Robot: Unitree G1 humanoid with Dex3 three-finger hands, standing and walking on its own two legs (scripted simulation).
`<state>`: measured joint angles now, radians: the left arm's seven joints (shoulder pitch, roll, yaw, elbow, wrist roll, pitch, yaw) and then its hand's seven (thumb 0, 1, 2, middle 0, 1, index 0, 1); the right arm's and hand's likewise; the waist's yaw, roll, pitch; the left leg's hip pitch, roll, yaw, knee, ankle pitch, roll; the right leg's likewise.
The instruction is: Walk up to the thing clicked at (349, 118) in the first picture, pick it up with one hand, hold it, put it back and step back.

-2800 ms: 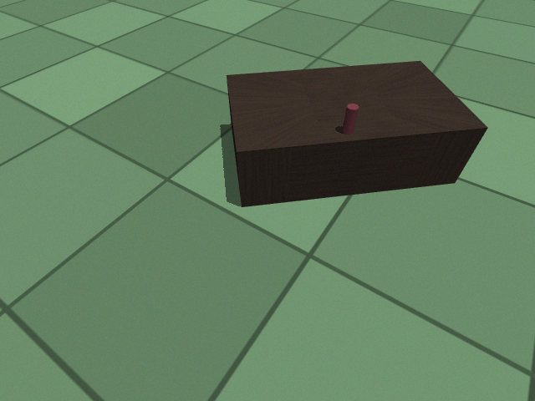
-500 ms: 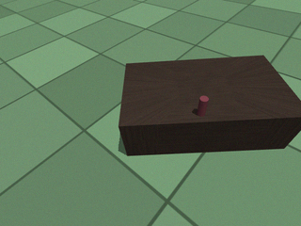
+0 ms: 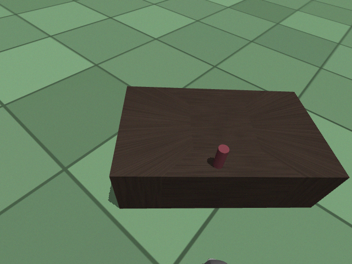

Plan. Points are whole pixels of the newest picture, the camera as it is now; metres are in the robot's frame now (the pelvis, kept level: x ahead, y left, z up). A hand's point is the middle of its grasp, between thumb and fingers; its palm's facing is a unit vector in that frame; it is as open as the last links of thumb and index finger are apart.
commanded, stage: walk up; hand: right
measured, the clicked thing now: (220, 157) +0.65 -0.22 -0.34
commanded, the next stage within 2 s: stand in 1.96 s
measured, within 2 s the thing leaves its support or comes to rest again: neither
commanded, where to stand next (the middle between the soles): +0.27 -0.03 m, yaw +3 degrees
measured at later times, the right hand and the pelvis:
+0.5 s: hand (286, 228) +0.27 -0.32 -0.15, palm faces -0.13 +0.93 -0.34, open 7.4 cm; pelvis +0.15 -0.06 -0.01, yaw +3 degrees
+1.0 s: hand (273, 216) +0.30 -0.29 -0.16, palm faces -0.07 +0.94 -0.32, open 7.4 cm; pelvis +0.19 -0.04 +0.00, yaw +3 degrees
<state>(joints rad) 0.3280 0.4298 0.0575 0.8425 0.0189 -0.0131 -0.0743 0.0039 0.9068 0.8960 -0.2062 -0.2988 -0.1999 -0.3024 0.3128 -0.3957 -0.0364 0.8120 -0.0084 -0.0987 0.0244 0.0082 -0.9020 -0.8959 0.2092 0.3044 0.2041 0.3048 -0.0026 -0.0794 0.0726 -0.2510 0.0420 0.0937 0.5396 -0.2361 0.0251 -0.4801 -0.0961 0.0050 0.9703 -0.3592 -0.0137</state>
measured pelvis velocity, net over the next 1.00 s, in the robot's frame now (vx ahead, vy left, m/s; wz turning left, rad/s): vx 0.19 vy -0.04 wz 0.05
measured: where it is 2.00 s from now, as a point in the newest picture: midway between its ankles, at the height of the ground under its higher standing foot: outside the picture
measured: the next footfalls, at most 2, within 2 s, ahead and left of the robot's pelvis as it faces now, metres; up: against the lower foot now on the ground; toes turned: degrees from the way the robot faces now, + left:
right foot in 0.16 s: +0.23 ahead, -0.18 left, +0.00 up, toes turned +0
left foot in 0.54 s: +0.28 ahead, +0.07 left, +0.00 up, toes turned +5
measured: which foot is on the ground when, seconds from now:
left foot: down 0.00-0.16, up 0.18-0.52, down 0.54-1.00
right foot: up 0.00-0.14, down 0.16-1.00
